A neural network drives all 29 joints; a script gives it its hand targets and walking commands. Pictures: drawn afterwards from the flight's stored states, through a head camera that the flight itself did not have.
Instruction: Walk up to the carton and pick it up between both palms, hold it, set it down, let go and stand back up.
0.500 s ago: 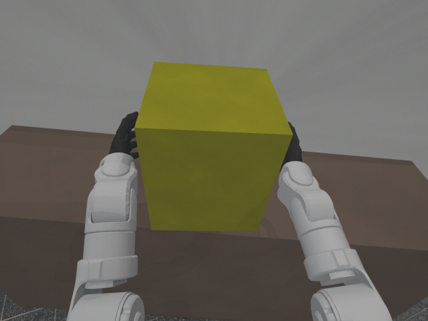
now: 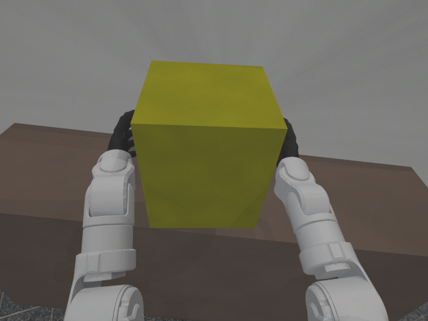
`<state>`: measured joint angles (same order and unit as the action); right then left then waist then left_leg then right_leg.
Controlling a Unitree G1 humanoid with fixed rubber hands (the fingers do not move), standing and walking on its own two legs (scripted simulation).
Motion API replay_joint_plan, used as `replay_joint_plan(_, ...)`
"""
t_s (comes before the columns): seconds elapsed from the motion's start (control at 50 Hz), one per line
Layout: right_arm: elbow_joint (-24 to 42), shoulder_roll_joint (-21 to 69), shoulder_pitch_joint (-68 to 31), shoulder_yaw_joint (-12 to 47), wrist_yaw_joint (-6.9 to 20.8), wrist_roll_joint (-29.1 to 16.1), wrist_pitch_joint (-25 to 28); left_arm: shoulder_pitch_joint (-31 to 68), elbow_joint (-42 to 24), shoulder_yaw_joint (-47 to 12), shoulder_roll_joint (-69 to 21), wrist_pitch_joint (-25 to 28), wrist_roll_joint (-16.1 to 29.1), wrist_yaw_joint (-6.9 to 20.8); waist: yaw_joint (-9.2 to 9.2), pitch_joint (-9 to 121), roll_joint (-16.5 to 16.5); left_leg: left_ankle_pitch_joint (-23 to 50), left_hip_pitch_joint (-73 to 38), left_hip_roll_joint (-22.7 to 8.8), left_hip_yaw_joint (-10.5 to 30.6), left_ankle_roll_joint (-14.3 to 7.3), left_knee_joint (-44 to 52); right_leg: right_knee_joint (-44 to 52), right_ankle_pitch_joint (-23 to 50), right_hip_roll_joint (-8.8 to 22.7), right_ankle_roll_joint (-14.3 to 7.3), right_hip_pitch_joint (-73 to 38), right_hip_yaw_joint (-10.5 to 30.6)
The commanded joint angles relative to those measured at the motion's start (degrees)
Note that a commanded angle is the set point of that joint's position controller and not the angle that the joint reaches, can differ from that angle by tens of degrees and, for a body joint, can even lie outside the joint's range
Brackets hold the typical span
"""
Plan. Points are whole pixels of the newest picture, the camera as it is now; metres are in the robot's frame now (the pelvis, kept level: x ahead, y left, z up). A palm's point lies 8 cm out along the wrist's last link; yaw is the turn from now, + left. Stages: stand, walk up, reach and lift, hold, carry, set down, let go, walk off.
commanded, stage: hold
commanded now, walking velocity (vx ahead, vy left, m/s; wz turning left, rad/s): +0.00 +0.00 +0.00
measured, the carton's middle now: (205, 148) +0.40 +0.01 +0.17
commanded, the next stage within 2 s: none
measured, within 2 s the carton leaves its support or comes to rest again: neither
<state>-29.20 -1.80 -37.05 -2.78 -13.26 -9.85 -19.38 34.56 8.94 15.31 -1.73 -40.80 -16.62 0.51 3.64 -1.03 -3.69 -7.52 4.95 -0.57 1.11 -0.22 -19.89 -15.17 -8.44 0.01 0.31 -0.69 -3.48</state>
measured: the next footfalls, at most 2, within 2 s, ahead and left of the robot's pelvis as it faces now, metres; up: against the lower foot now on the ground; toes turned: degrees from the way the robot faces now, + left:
none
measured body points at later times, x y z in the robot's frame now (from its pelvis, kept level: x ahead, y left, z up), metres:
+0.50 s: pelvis +0.00 +0.00 +0.00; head -0.04 +0.03 +0.45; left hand +0.37 +0.16 +0.18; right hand +0.37 -0.15 +0.18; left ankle +0.05 +0.11 -0.75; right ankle +0.01 -0.12 -0.75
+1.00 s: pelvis +0.00 +0.00 +0.00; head -0.04 +0.04 +0.45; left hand +0.38 +0.16 +0.18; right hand +0.37 -0.15 +0.18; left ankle +0.05 +0.11 -0.75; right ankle +0.01 -0.12 -0.75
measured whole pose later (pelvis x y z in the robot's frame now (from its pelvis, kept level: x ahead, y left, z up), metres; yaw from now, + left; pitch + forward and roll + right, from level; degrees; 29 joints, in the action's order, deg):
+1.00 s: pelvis +0.00 +0.00 +0.00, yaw +0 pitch -8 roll -1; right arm -28.2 -2.5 -36.0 -1.9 -13.2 -10.8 -18.7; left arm 33.4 7.4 14.6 -2.2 -40.9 -16.9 0.3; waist 4.0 -1.4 -3.4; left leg -7.9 4.7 -0.5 0.9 -0.4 -20.2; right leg -15.0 -8.5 0.1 0.5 -1.1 -3.3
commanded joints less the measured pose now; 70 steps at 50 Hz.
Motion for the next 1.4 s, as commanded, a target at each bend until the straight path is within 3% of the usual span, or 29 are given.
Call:
replay_joint_plan(0.0, 24.95, 33.33, -54.17, 24.12, 7.27, -5.95, 6.42, 42.19, -10.47, -30.92, -33.17, 4.65, 10.32, 7.9, 1.48, 29.56, 6.88, 16.23, -13.7, 2.21, -1.53, 1.37, -0.51, 1.51, 8.65, -2.88, 1.31, -1.66, -0.64)
replay_joint_plan(0.36, 27.93, 32.72, -53.62, 25.93, 7.31, -6.68, 6.25, 40.01, -12.1, -31.76, -33.0, 4.17, 10.47, 7.2, 0.67, 29.54, 5.44, 16.28, -13.92, 1.91, -1.38, 1.01, -0.21, 1.64, 8.03, -3.14, 1.19, -1.61, -0.64)
replay_joint_plan(0.62, 24.31, 33.2, -55.82, 23.2, 7.91, -4.72, 6.51, 42.9, -8.06, -29.71, -33.02, 4.64, 10.05, 7.66, 0.52, 28.38, 5.24, 10.21, -11.89, 1.95, -2.04, 0.3, 1.17, 2.23, 3.31, -2.75, 1.2, -0.5, -0.54)
replay_joint_plan(0.96, 26.58, 32.81, -53.15, 25.52, 7.21, -6.51, 6.71, 40.4, -12.0, -31.22, -32.99, 4.43, 10.01, 7.73, 1.06, 29.6, 6.14, 17.97, -14.32, 2.16, -1.59, 1.35, -0.62, 1.6, 9.77, -3.06, 1.27, -2.54, -0.53)
replay_joint_plan(1.38, 26.2, 33.12, -53.79, 24.8, 7.56, -5.65, 6.54, 41.37, -10.81, -31.22, -32.94, 4.62, 10.55, 7.56, 0.71, 29.47, 5.26, 13.85, -13.14, 1.97, -1.67, 0.62, 0.36, 1.72, 6.74, -2.9, 1.3, -1.33, -0.66)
